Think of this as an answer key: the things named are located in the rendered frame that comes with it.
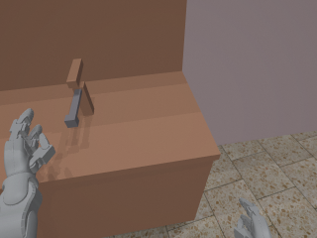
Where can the right robot hand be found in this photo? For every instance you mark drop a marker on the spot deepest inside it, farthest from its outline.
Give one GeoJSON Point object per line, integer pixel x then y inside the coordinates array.
{"type": "Point", "coordinates": [257, 226]}

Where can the tap lever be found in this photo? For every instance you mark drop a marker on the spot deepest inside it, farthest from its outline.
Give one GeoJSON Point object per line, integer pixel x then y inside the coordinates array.
{"type": "Point", "coordinates": [71, 120]}

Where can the left robot hand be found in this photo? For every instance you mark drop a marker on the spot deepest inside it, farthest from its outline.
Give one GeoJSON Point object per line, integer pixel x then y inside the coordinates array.
{"type": "Point", "coordinates": [22, 153]}

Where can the robot left forearm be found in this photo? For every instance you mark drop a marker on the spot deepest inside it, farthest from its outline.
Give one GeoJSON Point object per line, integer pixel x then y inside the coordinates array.
{"type": "Point", "coordinates": [19, 205]}

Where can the counter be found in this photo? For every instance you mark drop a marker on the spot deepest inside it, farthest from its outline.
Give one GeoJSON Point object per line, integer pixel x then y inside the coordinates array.
{"type": "Point", "coordinates": [142, 152]}

